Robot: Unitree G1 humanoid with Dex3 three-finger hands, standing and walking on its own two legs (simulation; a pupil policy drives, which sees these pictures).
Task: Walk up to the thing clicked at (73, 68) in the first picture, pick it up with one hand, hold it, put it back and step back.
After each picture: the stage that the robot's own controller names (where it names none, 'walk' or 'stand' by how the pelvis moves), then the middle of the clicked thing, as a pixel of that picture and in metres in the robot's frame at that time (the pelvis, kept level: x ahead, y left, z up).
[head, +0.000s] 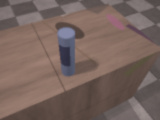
stand; (67, 54) +0.53 +0.08 -0.03
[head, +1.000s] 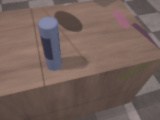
sink last; (51, 47) +0.51 +0.14 +0.00
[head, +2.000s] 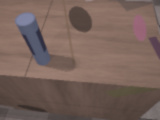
rise first; (35, 42) +0.51 +0.24 -0.01
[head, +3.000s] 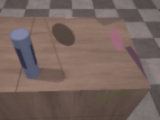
stand; (27, 56) +0.50 +0.24 -0.02
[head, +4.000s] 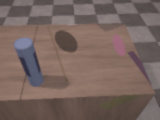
stand; (30, 64) +0.48 +0.24 -0.03
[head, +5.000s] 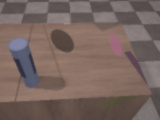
stand; (26, 65) +0.47 +0.24 -0.04
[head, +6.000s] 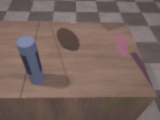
stand; (32, 62) +0.48 +0.22 -0.04
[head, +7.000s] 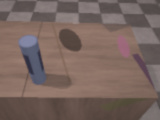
stand; (34, 62) +0.49 +0.22 -0.04
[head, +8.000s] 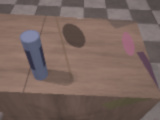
rise first; (36, 58) +0.49 +0.21 -0.03
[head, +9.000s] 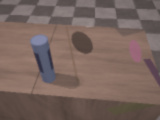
go down; (44, 61) +0.50 +0.21 -0.03
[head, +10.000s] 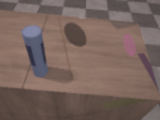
go down; (36, 54) +0.51 +0.19 -0.02
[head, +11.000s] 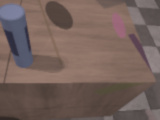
go down; (19, 41) +0.49 +0.19 +0.03
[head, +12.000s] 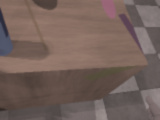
close in; out of the picture +0.50 +0.22 +0.06
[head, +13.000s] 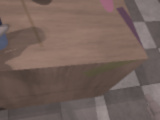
close; out of the picture +0.54 +0.22 +0.08
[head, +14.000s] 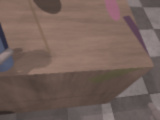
lift; out of the picture +0.46 +0.23 +0.07
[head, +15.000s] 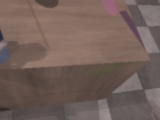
lift; out of the picture +0.49 +0.23 +0.08
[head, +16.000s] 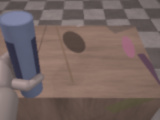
lift; (25, 60) +0.33 +0.17 +0.19
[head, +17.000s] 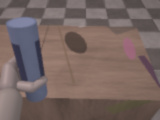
hold; (30, 63) +0.33 +0.16 +0.16
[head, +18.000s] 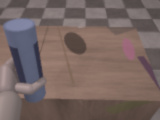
hold; (28, 65) +0.33 +0.17 +0.16
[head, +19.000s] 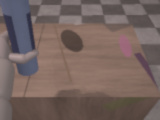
crouch; (22, 37) +0.42 +0.18 +0.19
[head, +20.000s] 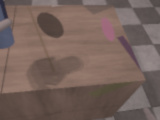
lower; out of the picture +0.52 +0.22 +0.19
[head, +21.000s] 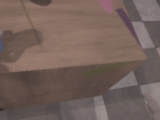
lower; out of the picture +0.52 +0.22 +0.07
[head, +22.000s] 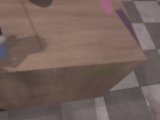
lower; out of the picture +0.51 +0.22 +0.07
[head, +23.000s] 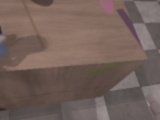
lower; out of the picture +0.51 +0.22 +0.07
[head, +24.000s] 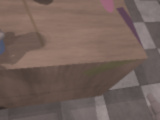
lower; out of the picture +0.52 +0.22 +0.08
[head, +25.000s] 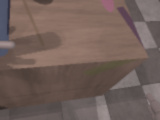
open; out of the picture +0.51 +0.19 +0.08
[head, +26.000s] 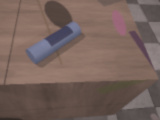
sink last; (55, 41) +0.57 +0.07 -0.06
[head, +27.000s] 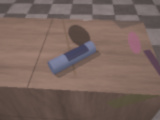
stand; (72, 56) +0.58 +0.08 -0.07
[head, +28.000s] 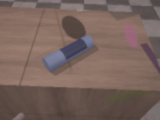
stand; (69, 52) +0.56 +0.07 -0.06
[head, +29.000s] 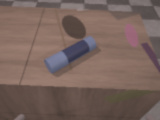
stand; (71, 53) +0.55 +0.06 -0.06
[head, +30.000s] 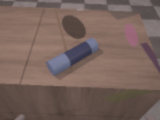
stand; (73, 55) +0.54 +0.05 -0.06
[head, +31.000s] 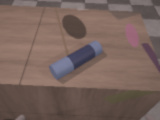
stand; (76, 59) +0.52 +0.04 -0.06
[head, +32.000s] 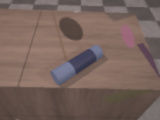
stand; (78, 63) +0.50 +0.02 -0.06
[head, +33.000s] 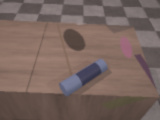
stand; (84, 76) +0.49 +0.00 -0.12
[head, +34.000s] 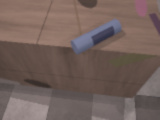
walk; (96, 36) +0.61 -0.04 -0.10
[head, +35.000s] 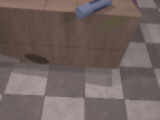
walk; (94, 6) +0.93 -0.10 -0.10
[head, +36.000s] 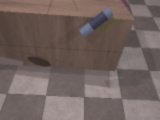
stand; (96, 22) +0.96 -0.08 -0.16
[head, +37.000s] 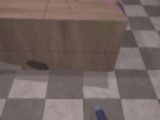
stand; out of the picture +0.48 -0.17 -0.72
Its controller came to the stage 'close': yes
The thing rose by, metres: 0.23
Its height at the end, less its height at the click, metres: -0.71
